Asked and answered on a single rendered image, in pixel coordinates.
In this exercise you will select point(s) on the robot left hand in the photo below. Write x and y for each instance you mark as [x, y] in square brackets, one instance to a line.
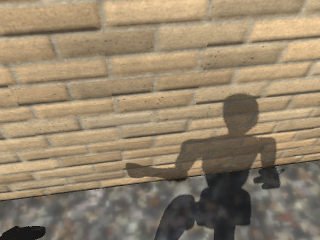
[24, 233]

